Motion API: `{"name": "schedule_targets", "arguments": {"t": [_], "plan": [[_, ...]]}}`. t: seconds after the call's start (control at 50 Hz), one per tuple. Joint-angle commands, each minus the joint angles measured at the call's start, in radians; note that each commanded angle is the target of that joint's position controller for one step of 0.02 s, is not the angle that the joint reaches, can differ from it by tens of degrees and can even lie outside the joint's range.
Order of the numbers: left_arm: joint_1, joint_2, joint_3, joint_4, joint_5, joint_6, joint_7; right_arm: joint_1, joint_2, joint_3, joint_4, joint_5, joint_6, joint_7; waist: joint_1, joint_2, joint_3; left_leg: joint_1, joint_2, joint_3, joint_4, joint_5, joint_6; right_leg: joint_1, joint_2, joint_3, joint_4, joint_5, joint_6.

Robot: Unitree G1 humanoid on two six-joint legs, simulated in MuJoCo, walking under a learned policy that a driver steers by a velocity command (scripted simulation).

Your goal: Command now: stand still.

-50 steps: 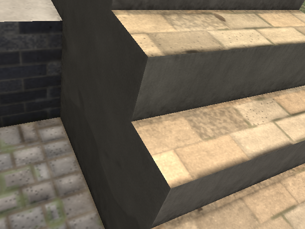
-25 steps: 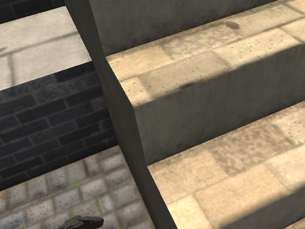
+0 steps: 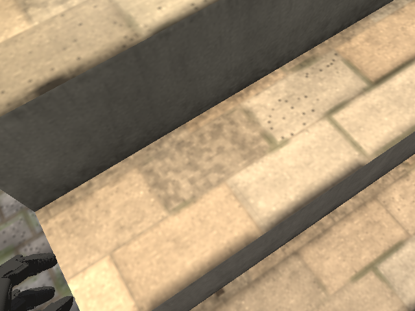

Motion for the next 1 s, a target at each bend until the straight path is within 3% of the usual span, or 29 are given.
{"name": "schedule_targets", "arguments": {"t": [0.02,0.04,0.06,0.08,0.1,0.12,0.14,0.16,0.18,0.2,0.22,0.24,0.28,0.32,0.36,0.4,0.42,0.44,0.46,0.48,0.5,0.52,0.54,0.58,0.6,0.72,0.8,0.86,1.0], "plan": [[-0.431,0.070,-0.022,-0.349,-0.164,0.001,0.025,0.619,0.129,-0.001,0.263,-0.082,0.036,-0.125,-0.201,0.573,-0.958,2.534,0.425,-0.750,0.638,2.439,0.204,-1.426,-0.004,0.226,0.178,-0.866,-0.067],[-0.459,-0.028,-0.079,-0.319,-0.099,0.002,-0.007,0.419,0.191,0.007,0.264,-0.049,0.032,-0.116,-0.132,0.537,-0.900,2.063,0.206,-0.529,0.550,2.190,0.082,-1.079,-0.070,0.131,-0.529,-0.921,-0.075],[-0.176,-0.086,-0.119,-0.204,-0.066,0.012,-0.027,-0.059,0.261,0.040,0.092,0.027,0.006,-0.094,0.052,0.116,-0.705,1.191,0.165,-0.539,0.388,1.224,0.009,-0.372,-0.236,0.286,-1.371,-0.707,-0.256],[-0.317,-0.112,-0.126,-0.131,0.062,0.049,-0.072,0.020,0.121,0.032,0.068,0.112,0.003,-0.093,-0.081,0.132,-0.412,0.865,0.206,-0.606,0.043,0.873,0.016,-0.234,-0.133,-0.036,-1.638,-0.676,-0.254],[-0.154,-0.041,-0.082,-0.010,0.084,0.091,-0.102,0.089,0.099,0.033,0.141,0.171,0.053,-0.087,0.008,-0.087,-0.380,0.554,0.097,-0.520,-0.082,-0.106,-0.081,0.226,-0.057,-0.254,-1.767,-0.144,-0.240],[-0.111,-0.056,-0.095,0.095,0.094,0.154,-0.133,0.097,0.150,0.076,0.166,0.114,0.066,-0.041,0.113,-0.536,-0.168,0.022,-0.080,-0.221,0.243,-0.850,-0.139,0.460,-0.037,-0.415,-1.757,0.237,-0.265],[-0.161,0.051,-0.070,0.108,0.127,0.187,-0.108,0.208,0.191,0.115,0.100,0.137,0.047,0.026,0.042,-0.971,-0.239,-0.029,-0.034,-0.347,0.423,-1.156,-0.110,0.278,0.039,-0.461,-1.410,0.565,-0.329],[-0.044,0.090,-0.057,0.107,0.105,0.184,-0.077,0.037,0.137,0.122,0.086,0.077,0.059,0.077,0.156,-0.764,-0.309,-0.138,-0.103,-0.263,0.587,-1.072,-0.179,0.366,-0.135,-0.334,-1.349,1.126,-0.342],[0.076,0.067,-0.088,0.153,0.106,0.165,-0.037,-0.108,0.169,0.136,0.059,0.046,0.064,0.094,0.191,-0.704,-0.221,-0.380,-0.122,-0.340,0.891,-1.110,-0.216,0.495,-0.264,-0.295,-1.225,1.798,-0.250],[0.054,0.127,-0.059,0.135,0.104,0.143,-0.011,0.063,0.216,0.147,0.093,0.061,0.065,0.106,0.117,-0.834,-0.163,-0.257,-0.101,-0.353,0.823,-1.088,-0.234,0.268,-0.326,-0.342,-1.250,1.865,-0.238],[-0.104,0.120,-0.062,0.058,0.121,0.124,0.001,0.128,0.235,0.156,0.137,0.063,0.083,0.109,0.024,-0.670,-0.074,-0.102,-0.077,-0.275,0.779,-0.894,-0.248,0.088,-0.303,-0.368,-1.350,1.705,-0.222],[-0.195,0.169,-0.035,0.007,0.126,0.130,-0.006,0.172,0.255,0.162,0.153,0.067,0.079,0.098,-0.012,-0.646,-0.022,-0.078,-0.112,-0.214,0.715,-0.771,-0.248,0.076,-0.275,-0.372,-1.422,1.570,-0.256],[-0.143,0.201,0.003,-0.005,0.107,0.151,-0.021,0.160,0.264,0.175,0.179,0.079,0.078,0.090,0.022,-0.668,-0.028,0.019,-0.113,-0.223,0.601,-0.714,-0.233,0.127,-0.251,-0.377,-1.456,1.277,-0.356],[-0.032,0.157,0.006,-0.009,0.091,0.162,-0.015,0.112,0.228,0.163,0.180,0.060,0.085,0.100,0.060,-0.545,-0.034,0.094,-0.089,-0.271,0.435,-0.697,-0.194,0.177,-0.274,-0.321,-1.391,0.961,-0.376],[0.007,0.146,0.011,-0.021,0.076,0.148,-0.017,0.221,0.225,0.140,0.237,0.049,0.074,0.088,-0.020,-0.347,-0.056,0.362,-0.090,-0.286,0.144,-0.519,-0.159,0.067,-0.246,-0.298,-1.253,0.570,-0.363],[0.018,0.051,-0.009,-0.063,0.102,0.102,-0.047,0.275,0.164,0.126,0.281,0.063,0.076,0.084,-0.018,-0.108,-0.104,0.590,0.035,-0.393,0.175,-0.481,-0.152,-0.121,-0.216,-0.242,-1.237,-0.021,-0.299],[0.067,-0.035,-0.035,-0.078,0.090,0.109,-0.063,0.235,0.168,0.131,0.303,0.042,0.092,0.092,0.014,0.170,-0.074,0.450,0.116,-0.450,0.089,-0.686,-0.169,-0.125,-0.176,-0.313,-1.273,-0.193,-0.258],[0.030,-0.057,-0.050,-0.048,0.082,0.118,-0.058,0.066,0.232,0.154,0.257,0.032,0.089,0.101,0.030,0.178,0.050,0.270,0.112,-0.436,0.043,-0.619,-0.174,-0.076,-0.154,-0.294,-1.338,-0.105,-0.255],[0.049,-0.013,-0.035,-0.036,0.086,0.114,-0.061,0.046,0.244,0.155,0.251,0.043,0.083,0.103,0.031,0.132,0.081,0.277,0.073,-0.380,0.091,-0.526,-0.175,-0.093,-0.155,-0.270,-1.364,-0.033,-0.268],[0.032,0.037,-0.018,-0.044,0.096,0.089,-0.068,0.059,0.233,0.149,0.267,0.060,0.068,0.104,0.029,0.044,-0.004,0.430,0.035,-0.329,0.214,-0.159,-0.144,-0.089,-0.161,-0.255,-1.356,0.284,-0.264],[0.065,0.064,-0.008,-0.032,0.091,0.079,-0.069,0.137,0.231,0.143,0.285,0.068,0.063,0.100,0.010,-0.020,-0.132,0.490,0.014,-0.296,0.248,-0.259,-0.143,-0.039,-0.193,-0.236,-1.284,0.508,-0.266],[0.174,0.170,0.032,0.003,0.042,0.053,-0.087,0.109,0.212,0.136,0.171,0.073,0.083,0.098,0.015,0.030,-0.218,0.555,0.006,-0.361,0.218,-0.519,-0.097,-0.043,-0.219,-0.157,-1.374,0.314,-0.315],[0.155,0.153,0.029,0.016,0.049,0.037,-0.099,0.027,0.211,0.136,0.146,0.076,0.092,0.096,0.022,0.072,-0.124,0.542,0.016,-0.363,0.191,-0.486,-0.096,-0.099,-0.202,-0.166,-1.416,0.230,-0.323],[0.166,0.169,0.031,0.034,0.051,0.028,-0.110,-0.008,0.231,0.142,0.093,0.076,0.109,0.091,0.025,0.026,-0.080,0.566,0.026,-0.354,0.205,-0.439,-0.088,-0.126,-0.173,-0.184,-1.471,0.225,-0.330],[0.170,0.186,0.034,0.042,0.055,0.029,-0.108,0.032,0.231,0.141,0.079,0.081,0.112,0.087,0.002,-0.042,-0.082,0.534,0.022,-0.354,0.193,-0.451,-0.091,-0.083,-0.173,-0.185,-1.462,0.286,-0.335],[0.258,0.196,0.025,0.070,0.058,0.036,-0.091,-0.022,0.229,0.145,-0.021,0.084,0.120,0.071,0.080,-0.122,-0.072,0.480,-0.005,-0.328,0.206,-0.528,-0.125,-0.037,-0.211,-0.125,-1.407,0.640,-0.315],[0.210,0.187,0.015,0.061,0.069,0.026,-0.077,0.032,0.235,0.148,-0.042,0.066,0.102,0.068,0.046,-0.182,-0.092,0.535,-0.012,-0.310,0.210,-0.532,-0.122,-0.052,-0.198,-0.131,-1.294,0.837,-0.295],[0.150,0.147,0.000,0.031,0.078,0.027,-0.080,-0.002,0.220,0.146,-0.051,0.057,0.093,0.075,0.049,-0.113,-0.012,0.552,0.013,-0.308,0.186,-0.479,-0.126,-0.138,-0.172,-0.131,-1.301,0.639,-0.292],[0.121,0.144,0.009,0.009,0.087,0.033,-0.100,0.018,0.222,0.148,-0.052,0.063,0.081,0.070,0.044,-0.074,-0.092,0.535,0.028,-0.332,0.209,-0.332,-0.115,-0.042,-0.149,-0.164,-1.350,0.528,-0.297]]}}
